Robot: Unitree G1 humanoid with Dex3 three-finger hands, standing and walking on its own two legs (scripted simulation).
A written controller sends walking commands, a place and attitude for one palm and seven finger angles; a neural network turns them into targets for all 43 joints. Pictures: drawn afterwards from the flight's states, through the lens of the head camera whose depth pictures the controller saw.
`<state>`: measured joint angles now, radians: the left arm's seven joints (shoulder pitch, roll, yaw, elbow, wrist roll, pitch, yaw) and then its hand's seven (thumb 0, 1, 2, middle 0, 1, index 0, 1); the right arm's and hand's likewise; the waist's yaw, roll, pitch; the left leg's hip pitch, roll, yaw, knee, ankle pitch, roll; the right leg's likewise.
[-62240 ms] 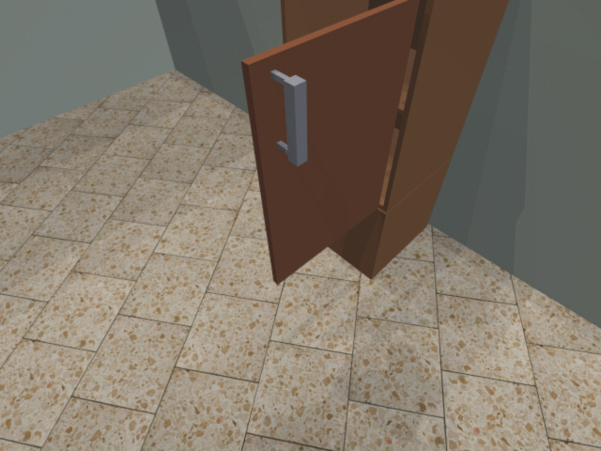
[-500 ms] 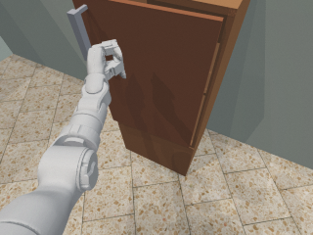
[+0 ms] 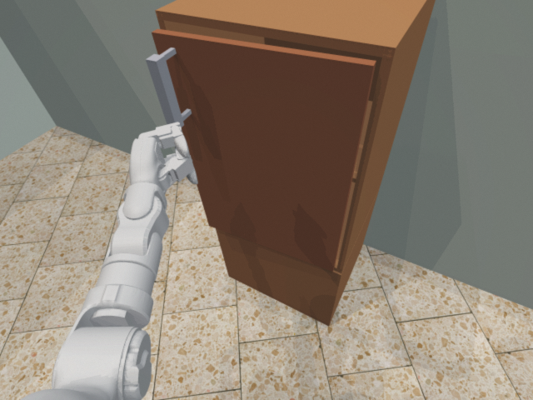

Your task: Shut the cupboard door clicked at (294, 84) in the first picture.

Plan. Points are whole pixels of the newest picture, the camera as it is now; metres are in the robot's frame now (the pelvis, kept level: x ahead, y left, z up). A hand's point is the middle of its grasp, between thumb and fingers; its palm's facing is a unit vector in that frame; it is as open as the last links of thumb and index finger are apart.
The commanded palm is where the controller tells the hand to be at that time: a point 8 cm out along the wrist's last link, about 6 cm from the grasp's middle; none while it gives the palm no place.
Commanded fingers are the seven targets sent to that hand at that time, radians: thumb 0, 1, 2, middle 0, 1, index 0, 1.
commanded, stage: draw the hand back to the body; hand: left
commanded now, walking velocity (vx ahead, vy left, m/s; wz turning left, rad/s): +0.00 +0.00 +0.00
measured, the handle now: (173, 90) +0.65 +0.18 +0.16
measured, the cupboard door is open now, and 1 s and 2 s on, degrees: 4 4 4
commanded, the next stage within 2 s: step back with the hand held close in 1.28 s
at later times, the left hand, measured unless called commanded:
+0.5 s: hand (91, 251) +0.27 +0.21 +0.16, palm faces +0.24 -0.94 -0.23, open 3.4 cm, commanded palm +0.23 +0.25 +0.18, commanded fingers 0.00 0.90 0.90 -0.72 -0.87 -0.72 -0.87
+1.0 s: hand out of the picture +0.17 +0.29 +0.17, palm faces +0.49 -0.76 -0.43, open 6.8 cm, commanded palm +0.13 +0.32 +0.19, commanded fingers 0.00 0.90 0.90 -0.20 -0.30 -0.20 -0.30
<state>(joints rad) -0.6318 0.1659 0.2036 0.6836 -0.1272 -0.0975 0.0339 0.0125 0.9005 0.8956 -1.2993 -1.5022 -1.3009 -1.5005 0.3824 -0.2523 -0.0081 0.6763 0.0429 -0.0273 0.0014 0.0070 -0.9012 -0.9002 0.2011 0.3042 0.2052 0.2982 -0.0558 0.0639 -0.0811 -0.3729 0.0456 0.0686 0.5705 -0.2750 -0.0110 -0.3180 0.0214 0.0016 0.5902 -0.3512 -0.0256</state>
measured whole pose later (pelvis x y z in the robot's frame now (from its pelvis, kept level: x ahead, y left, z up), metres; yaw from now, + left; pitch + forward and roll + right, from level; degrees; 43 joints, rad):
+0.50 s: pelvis -0.01 +0.01 +0.01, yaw +2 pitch -4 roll +0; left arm 0.02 0.27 0.10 -0.06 -0.07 -0.05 0.06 0.01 0.90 0.90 -0.99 -1.15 -0.99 -1.15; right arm 0.14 -0.22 0.05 0.59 0.03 -0.01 -0.06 0.01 -0.90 -0.90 0.20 0.30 0.21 0.30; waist 0.04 0.06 0.00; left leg -0.16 0.02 0.04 0.42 -0.20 0.00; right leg -0.08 0.00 -0.03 0.41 -0.27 -0.01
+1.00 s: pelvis +0.00 +0.02 +0.01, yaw +2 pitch -4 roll +0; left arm 0.50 0.35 0.36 -0.35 -0.07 -0.10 0.10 0.01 0.89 0.89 -0.32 -0.43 -0.32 -0.42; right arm 0.22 -0.25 0.00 0.63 0.02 -0.05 -0.08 0.01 -0.90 -0.90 0.20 0.30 0.20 0.30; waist 0.06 0.08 -0.01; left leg -0.13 0.02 0.04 0.43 -0.23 0.01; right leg -0.04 0.00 -0.03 0.39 -0.28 0.00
